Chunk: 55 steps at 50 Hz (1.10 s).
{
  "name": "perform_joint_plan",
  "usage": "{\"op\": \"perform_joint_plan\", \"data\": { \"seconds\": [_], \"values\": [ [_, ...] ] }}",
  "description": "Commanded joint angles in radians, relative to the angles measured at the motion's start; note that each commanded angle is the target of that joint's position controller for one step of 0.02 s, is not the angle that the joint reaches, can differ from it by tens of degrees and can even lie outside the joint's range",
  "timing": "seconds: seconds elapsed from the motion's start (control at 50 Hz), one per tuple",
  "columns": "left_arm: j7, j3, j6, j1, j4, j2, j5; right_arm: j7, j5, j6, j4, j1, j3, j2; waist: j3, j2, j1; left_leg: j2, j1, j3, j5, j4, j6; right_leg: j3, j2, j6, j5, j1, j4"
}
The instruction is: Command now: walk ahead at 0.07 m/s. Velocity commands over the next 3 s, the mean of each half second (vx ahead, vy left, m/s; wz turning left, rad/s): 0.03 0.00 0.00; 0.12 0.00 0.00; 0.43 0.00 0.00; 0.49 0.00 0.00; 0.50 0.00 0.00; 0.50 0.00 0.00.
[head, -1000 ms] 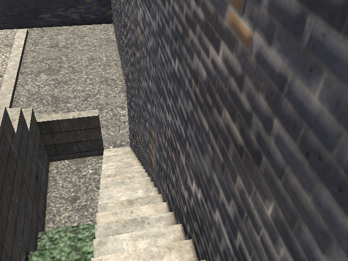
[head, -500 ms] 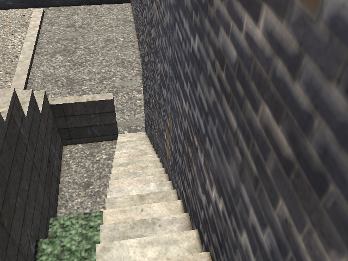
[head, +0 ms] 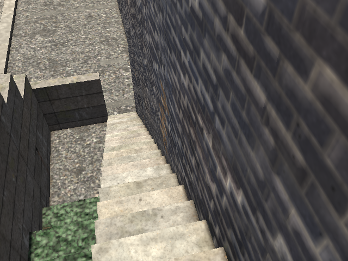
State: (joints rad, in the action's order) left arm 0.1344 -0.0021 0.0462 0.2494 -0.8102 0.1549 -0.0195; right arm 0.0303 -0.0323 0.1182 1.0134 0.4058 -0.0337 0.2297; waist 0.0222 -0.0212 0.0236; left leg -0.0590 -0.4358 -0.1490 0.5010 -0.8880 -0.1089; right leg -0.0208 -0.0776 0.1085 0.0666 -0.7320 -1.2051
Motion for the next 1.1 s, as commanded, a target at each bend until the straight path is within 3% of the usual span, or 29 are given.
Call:
{"op": "perform_joint_plan", "data": {
  "seconds": [0.02, 0.04, 0.06, 0.08, 0.1, 0.2, 0.38, 0.4, 0.42, 0.44, 0.5, 0.52, 0.54, 0.56, 0.58, 0.6, 0.62, 0.64, 0.66, 0.68, 0.7, 0.72, 0.74, 0.76, 0.78, 0.8, 0.92, 1.04, 1.1],
  "values": [
    [-0.006, 0.017, 0.026, 0.004, 0.023, 0.175, 0.041, 0.038, 0.081, 0.009, -0.121, -0.099, 0.059, 0.215, 0.13, -0.08, 0.0, 0.153, 0.095, 0.194, -0.831, 0.138, 0.063, -0.058, 0.008, -0.088, -0.32, 0.315, 0.415],
    [0.001, 0.025, 0.032, -0.092, 0.035, 0.216, 0.035, 0.038, 0.071, -0.002, -0.094, 0.098, 0.08, 0.233, 0.188, -0.041, 0.14, 0.108, 0.17, 0.157, -0.678, 0.159, 0.075, -0.057, 0.006, -0.184, -0.408, 0.335, 0.375],
    [0.005, 0.027, 0.036, -0.088, 0.024, 0.184, 0.004, 0.039, 0.067, -0.016, -0.098, 0.077, 0.075, 0.208, 0.134, 0.016, 0.112, 0.093, 0.118, 0.148, -0.572, 0.161, 0.083, -0.056, -0.005, -0.182, -0.289, 0.339, 0.405],
    [0.005, 0.015, 0.044, -0.048, 0.003, 0.118, 0.023, 0.046, 0.07, -0.028, -0.119, 0.015, 0.064, 0.173, 0.082, 0.034, 0.067, 0.104, 0.117, 0.152, -0.567, 0.153, 0.065, -0.046, 0.012, -0.145, -0.159, 0.305, 0.462],
    [0.009, 0.019, 0.048, -0.054, -0.012, 0.146, 0.042, 0.035, 0.053, -0.029, -0.128, 0.013, 0.067, 0.167, 0.098, -0.059, 0.097, 0.104, 0.117, 0.146, -0.511, 0.176, 0.081, -0.041, 0.001, -0.166, -0.185, 0.348, 0.454],
    [0.007, 0.02, 0.02, -0.028, -0.028, 0.135, 0.014, 0.032, 0.055, -0.018, -0.156, -0.133, 0.058, 0.159, 0.013, 0.034, 0.035, 0.073, 0.181, 0.137, -0.44, 0.234, 0.076, -0.007, -0.002, -0.108, 0.085, 0.258, 0.498],
    [-0.017, 0.008, -0.01, -0.076, -0.018, 0.175, 0.015, 0.049, 0.048, 0.006, -0.185, -0.216, 0.083, 0.194, 0.002, 0.005, 0.02, 0.097, 0.207, 0.212, -0.478, 0.332, 0.057, 0.038, -0.002, -0.072, 0.175, 0.307, 0.525],
    [-0.131, 0.032, -0.06, 0.026, -0.072, 0.183, 0.076, 0.039, -0.03, -0.077, -0.186, -0.142, 0.027, 0.016, 0.2, -0.084, -0.016, 0.209, 0.313, 0.327, -0.723, 0.35, 0.049, 0.013, -0.072, -0.067, 0.062, 0.534, 0.614],
    [-0.172, 0.013, -0.089, 0.018, -0.076, 0.149, 0.078, 0.046, -0.031, -0.11, -0.197, -0.199, 0.031, 0.034, 0.14, -0.023, -0.036, 0.177, 0.305, 0.291, -0.702, 0.379, 0.055, 0.005, -0.062, -0.06, 0.07, 0.536, 0.673],
    [-0.066, -0.013, -0.056, -0.079, -0.033, 0.14, -0.014, 0.073, 0.081, -0.054, -0.163, -0.185, 0.088, 0.217, -0.227, 0.107, 0.032, 0.044, 0.21, 0.148, -0.342, 0.334, 0.094, 0.001, -0.031, -0.09, 0.232, 0.193, 0.599],
    [-0.026, 0.009, -0.021, -0.065, -0.081, 0.187, -0.005, 0.062, 0.027, -0.009, -0.147, -0.116, 0.094, 0.213, -0.092, -0.005, 0.051, 0.073, 0.213, 0.198, -0.282, 0.406, 0.072, 0.056, 0.001, -0.081, 0.237, 0.313, 0.629],
    [-0.13, 0.03, -0.063, 0.006, -0.105, 0.184, 0.071, 0.052, -0.042, -0.074, -0.182, -0.138, 0.022, 0.013, 0.099, -0.071, -0.012, 0.213, 0.286, 0.36, -0.58, 0.445, 0.046, 0.028, -0.063, -0.065, 0.182, 0.522, 0.691],
    [-0.067, -0.012, -0.035, -0.068, -0.083, 0.136, -0.005, 0.07, 0.053, -0.032, -0.158, -0.164, 0.085, 0.183, -0.16, 0.131, 0.034, 0.066, 0.243, 0.187, -0.315, 0.397, 0.078, 0.033, -0.011, -0.069, 0.208, 0.236, 0.592],
    [-0.047, -0.004, -0.022, -0.075, -0.097, 0.162, -0.018, 0.064, 0.067, -0.014, -0.164, -0.177, 0.088, 0.192, -0.072, 0.059, 0.034, 0.077, 0.21, 0.221, -0.228, 0.411, 0.063, 0.056, -0.007, -0.06, 0.225, 0.344, 0.605],
    [-0.137, 0.03, -0.06, -0.022, -0.114, 0.185, 0.062, 0.052, -0.03, -0.078, -0.194, -0.157, 0.024, 0.015, 0.098, -0.077, -0.01, 0.202, 0.287, 0.35, -0.588, 0.452, 0.049, 0.03, -0.059, -0.065, 0.165, 0.533, 0.685],
    [-0.066, -0.011, -0.037, -0.053, -0.106, 0.136, -0.007, 0.069, 0.052, -0.035, -0.146, -0.125, 0.088, 0.184, -0.161, 0.097, 0.043, 0.07, 0.26, 0.189, -0.322, 0.406, 0.081, 0.036, -0.013, -0.076, 0.2, 0.249, 0.619],
    [-0.047, -0.005, -0.02, -0.047, -0.127, 0.158, -0.021, 0.065, 0.055, -0.019, -0.149, -0.13, 0.09, 0.192, -0.108, 0.031, 0.044, 0.061, 0.21, 0.208, -0.229, 0.424, 0.069, 0.064, -0.004, -0.068, 0.224, 0.335, 0.629],
    [-0.135, 0.028, -0.058, -0.005, -0.134, 0.177, 0.062, 0.053, -0.034, -0.077, -0.187, -0.143, 0.025, 0.018, 0.08, -0.077, -0.011, 0.203, 0.287, 0.353, -0.563, 0.472, 0.053, 0.033, -0.058, -0.066, 0.175, 0.533, 0.701],
    [-0.065, -0.011, -0.035, -0.034, -0.129, 0.13, -0.009, 0.067, 0.051, -0.034, -0.134, -0.103, 0.086, 0.171, -0.172, 0.093, 0.047, 0.066, 0.257, 0.189, -0.284, 0.417, 0.083, 0.039, -0.014, -0.076, 0.199, 0.255, 0.63],
    [-0.046, -0.006, -0.02, -0.03, -0.147, 0.15, -0.025, 0.064, 0.059, -0.017, -0.134, -0.107, 0.088, 0.179, -0.12, 0.033, 0.046, 0.056, 0.207, 0.208, -0.191, 0.434, 0.071, 0.065, -0.006, -0.068, 0.223, 0.339, 0.641],
    [-0.132, 0.03, -0.057, 0.004, -0.15, 0.178, 0.061, 0.055, -0.036, -0.077, -0.182, -0.139, 0.025, 0.017, 0.066, -0.076, -0.009, 0.204, 0.283, 0.36, -0.53, 0.487, 0.054, 0.036, -0.057, -0.066, 0.189, 0.53, 0.709],
    [-0.066, -0.011, -0.035, -0.026, -0.144, 0.126, -0.011, 0.068, 0.051, -0.034, -0.126, -0.095, 0.087, 0.165, -0.176, 0.099, 0.047, 0.066, 0.255, 0.195, -0.264, 0.428, 0.082, 0.042, -0.015, -0.073, 0.193, 0.261, 0.636],
    [-0.05, -0.003, -0.021, -0.014, -0.163, 0.153, -0.028, 0.062, 0.061, -0.017, -0.124, -0.092, 0.091, 0.18, -0.121, 0.034, 0.048, 0.061, 0.2, 0.221, -0.088, 0.459, 0.064, 0.067, -0.008, -0.069, 0.252, 0.345, 0.65],
    [-0.132, 0.029, -0.056, 0.011, -0.167, 0.173, 0.061, 0.055, -0.041, -0.081, -0.165, -0.107, 0.033, 0.03, 0.054, -0.056, 0.003, 0.196, 0.291, 0.383, -0.275, 0.534, 0.033, 0.069, -0.025, -0.079, 0.296, 0.5, 0.689],
    [-0.083, 0.017, -0.031, 0.022, -0.157, 0.18, -0.038, 0.053, 0.042, -0.034, -0.125, -0.113, 0.111, 0.229, -0.186, 0.126, 0.029, 0.118, 0.197, 0.287, 0.174, 0.507, 0.024, 0.062, -0.003, -0.086, 0.344, 0.279, 0.63],
    [-0.075, 0.031, -0.012, 0.006, -0.152, 0.208, -0.061, 0.033, 0.047, -0.012, -0.137, -0.135, 0.119, 0.254, -0.162, 0.077, 0.036, 0.151, 0.125, 0.372, 0.325, 0.552, -0.034, 0.08, 0.018, -0.088, 0.449, 0.325, 0.626],
    [-0.084, 0.0, 0.053, 0.003, -0.086, 0.094, -0.045, -0.032, 0.029, 0.022, -0.123, -0.115, 0.12, 0.18, -0.115, 0.065, 0.052, 0.239, 0.168, 0.498, 0.199, 0.531, -0.186, 0.074, 0.034, -0.134, 0.273, 0.29, 0.525],
    [-0.064, 0.018, 0.077, 0.039, -0.043, 0.106, -0.069, -0.049, 0.0, 0.038, -0.098, -0.135, 0.123, 0.198, -0.072, 0.019, 0.026, 0.104, 0.078, 0.33, -0.049, 0.231, -0.155, 0.054, 0.068, -0.222, 0.247, 0.344, 0.456],
    [-0.058, 0.058, 0.07, 0.189, -0.065, 0.189, -0.068, -0.045, -0.004, 0.036, -0.123, -0.167, 0.106, 0.149, 0.038, -0.154, -0.064, -0.012, -0.199, 0.154, -0.153, -0.138, -0.008, -0.298, -0.066, -0.421, 0.266, 0.634, 0.593]
  ]
}}
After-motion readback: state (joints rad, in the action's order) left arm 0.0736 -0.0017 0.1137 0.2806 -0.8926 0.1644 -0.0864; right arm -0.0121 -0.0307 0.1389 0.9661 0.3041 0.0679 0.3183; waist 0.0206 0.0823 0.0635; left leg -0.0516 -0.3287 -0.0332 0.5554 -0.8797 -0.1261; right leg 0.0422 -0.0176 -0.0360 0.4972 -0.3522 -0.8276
